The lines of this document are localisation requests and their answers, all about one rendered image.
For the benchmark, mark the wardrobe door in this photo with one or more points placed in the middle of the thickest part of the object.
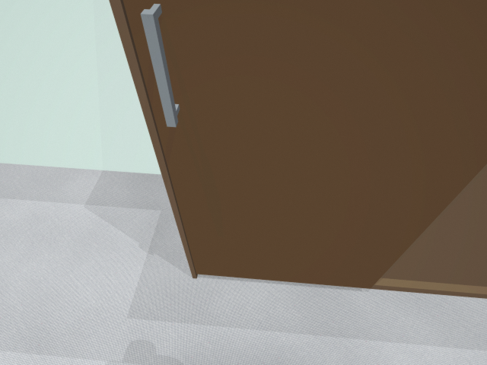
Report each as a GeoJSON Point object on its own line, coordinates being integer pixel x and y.
{"type": "Point", "coordinates": [317, 139]}
{"type": "Point", "coordinates": [453, 249]}

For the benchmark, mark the handle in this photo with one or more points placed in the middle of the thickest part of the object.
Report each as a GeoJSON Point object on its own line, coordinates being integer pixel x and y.
{"type": "Point", "coordinates": [156, 48]}

